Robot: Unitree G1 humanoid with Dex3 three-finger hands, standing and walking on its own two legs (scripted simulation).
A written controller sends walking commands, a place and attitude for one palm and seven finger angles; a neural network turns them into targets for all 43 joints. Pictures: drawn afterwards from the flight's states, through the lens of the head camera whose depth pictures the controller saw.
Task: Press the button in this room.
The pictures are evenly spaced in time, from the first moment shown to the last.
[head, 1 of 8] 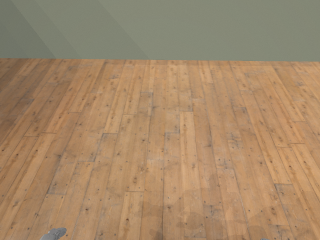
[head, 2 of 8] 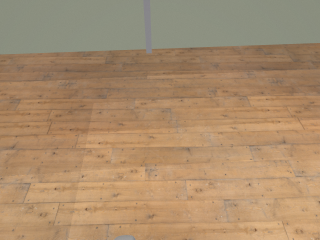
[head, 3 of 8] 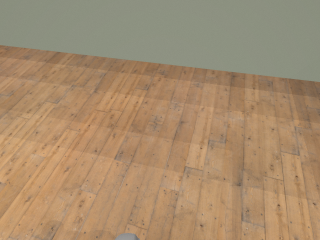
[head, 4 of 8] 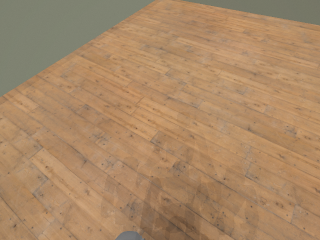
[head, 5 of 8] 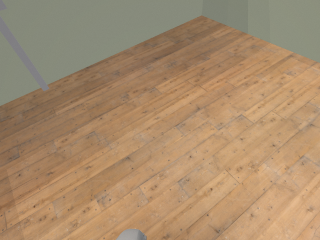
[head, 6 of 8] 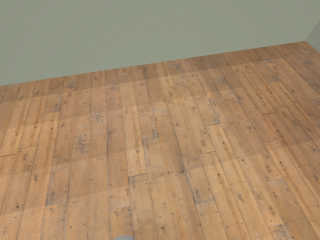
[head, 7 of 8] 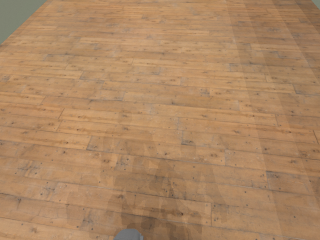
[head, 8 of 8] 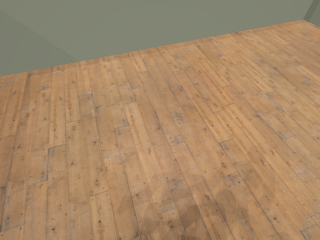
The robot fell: no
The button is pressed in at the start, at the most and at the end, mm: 0 0 0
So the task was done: no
